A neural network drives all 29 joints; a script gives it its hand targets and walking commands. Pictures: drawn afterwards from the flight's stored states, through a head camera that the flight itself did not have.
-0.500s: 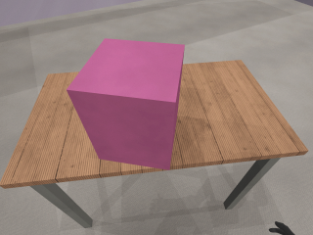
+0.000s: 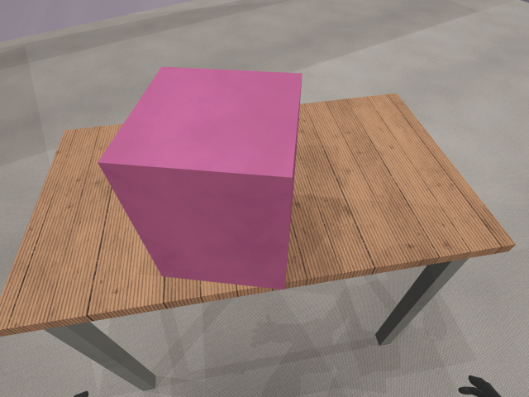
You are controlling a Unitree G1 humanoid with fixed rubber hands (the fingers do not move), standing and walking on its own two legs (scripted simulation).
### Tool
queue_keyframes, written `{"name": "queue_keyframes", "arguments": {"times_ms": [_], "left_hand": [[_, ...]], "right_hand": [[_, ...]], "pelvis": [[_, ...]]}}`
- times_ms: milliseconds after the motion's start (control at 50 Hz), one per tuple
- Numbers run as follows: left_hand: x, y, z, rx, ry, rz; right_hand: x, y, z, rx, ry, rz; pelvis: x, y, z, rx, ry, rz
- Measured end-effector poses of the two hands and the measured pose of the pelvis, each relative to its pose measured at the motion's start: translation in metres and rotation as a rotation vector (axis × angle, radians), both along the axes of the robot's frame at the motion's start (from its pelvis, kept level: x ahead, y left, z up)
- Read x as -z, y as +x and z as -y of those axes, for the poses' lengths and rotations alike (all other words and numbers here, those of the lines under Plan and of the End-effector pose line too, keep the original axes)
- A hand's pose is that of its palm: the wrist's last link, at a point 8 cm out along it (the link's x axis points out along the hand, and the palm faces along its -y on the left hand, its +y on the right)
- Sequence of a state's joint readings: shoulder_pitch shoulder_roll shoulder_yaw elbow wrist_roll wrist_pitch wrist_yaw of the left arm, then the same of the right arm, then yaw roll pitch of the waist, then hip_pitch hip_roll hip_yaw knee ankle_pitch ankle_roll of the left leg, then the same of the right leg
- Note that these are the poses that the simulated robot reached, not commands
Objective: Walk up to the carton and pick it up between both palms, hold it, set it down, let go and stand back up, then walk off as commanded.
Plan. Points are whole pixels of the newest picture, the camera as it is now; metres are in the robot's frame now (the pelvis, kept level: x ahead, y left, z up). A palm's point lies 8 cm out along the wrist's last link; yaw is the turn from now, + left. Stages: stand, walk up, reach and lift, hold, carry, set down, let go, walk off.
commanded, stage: walk up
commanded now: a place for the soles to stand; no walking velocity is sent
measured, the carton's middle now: (226, 183) +0.42 +0.07 +0.08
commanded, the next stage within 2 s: reach and lift in 0.98 s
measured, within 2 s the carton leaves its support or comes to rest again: neither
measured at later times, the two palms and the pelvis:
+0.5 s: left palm out of the picture +0.08 +0.35 -0.09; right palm out of the picture +0.09 -0.27 -0.09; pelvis -0.01 +0.04 +0.01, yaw +2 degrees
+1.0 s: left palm out of the picture +0.05 +0.36 -0.10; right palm out of the picture +0.09 -0.26 -0.09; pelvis -0.02 +0.04 +0.01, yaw +4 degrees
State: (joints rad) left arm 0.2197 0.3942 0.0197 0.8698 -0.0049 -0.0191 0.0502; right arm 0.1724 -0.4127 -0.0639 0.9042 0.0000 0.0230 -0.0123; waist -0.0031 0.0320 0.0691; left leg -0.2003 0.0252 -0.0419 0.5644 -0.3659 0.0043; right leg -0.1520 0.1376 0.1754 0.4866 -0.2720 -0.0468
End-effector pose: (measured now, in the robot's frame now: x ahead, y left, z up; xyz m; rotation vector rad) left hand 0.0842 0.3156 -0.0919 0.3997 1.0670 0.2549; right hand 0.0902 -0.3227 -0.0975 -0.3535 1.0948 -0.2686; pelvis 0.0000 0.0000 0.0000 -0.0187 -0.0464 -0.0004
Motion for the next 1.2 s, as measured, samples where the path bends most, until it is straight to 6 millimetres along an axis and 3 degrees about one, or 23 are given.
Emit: {"name": "queue_keyframes", "arguments": {"times_ms": [140,260,400,680,1000,1060,1200], "left_hand": [[-0.006,0.029,-0.017,0.014,-0.013,0.074],[-0.009,0.038,-0.028,0.025,-0.013,0.099],[-0.005,0.020,-0.033,0.001,-0.027,0.072],[0.007,-0.030,-0.039,-0.068,-0.045,-0.020],[0.004,-0.035,-0.044,-0.098,-0.038,-0.020],[0.006,-0.015,-0.045,-0.106,-0.030,-0.061],[-0.012,0.069,-0.018,-0.016,-0.046,0.061]], "right_hand": [[-0.005,-0.006,-0.022,0.019,0.016,-0.007],[-0.008,0.000,-0.040,0.006,0.032,0.034],[-0.009,0.004,-0.052,-0.005,0.046,0.056],[-0.007,-0.003,-0.058,-0.018,0.041,0.011],[-0.006,0.004,-0.062,-0.048,0.043,0.006],[-0.002,0.019,-0.066,-0.094,0.063,0.057],[-0.005,0.049,-0.076,-0.104,0.112,0.214]], "pelvis": [[-0.004,-0.001,-0.016,-0.013,0.019,0.001],[-0.005,-0.005,-0.025,-0.019,0.021,0.004],[-0.006,-0.010,-0.033,-0.031,0.015,0.010],[-0.008,-0.016,-0.040,-0.054,0.016,0.006],[-0.009,-0.016,-0.040,-0.075,0.016,0.003],[-0.002,-0.023,-0.037,-0.062,0.015,0.016],[0.010,-0.029,-0.028,-0.054,-0.002,0.052]]}}
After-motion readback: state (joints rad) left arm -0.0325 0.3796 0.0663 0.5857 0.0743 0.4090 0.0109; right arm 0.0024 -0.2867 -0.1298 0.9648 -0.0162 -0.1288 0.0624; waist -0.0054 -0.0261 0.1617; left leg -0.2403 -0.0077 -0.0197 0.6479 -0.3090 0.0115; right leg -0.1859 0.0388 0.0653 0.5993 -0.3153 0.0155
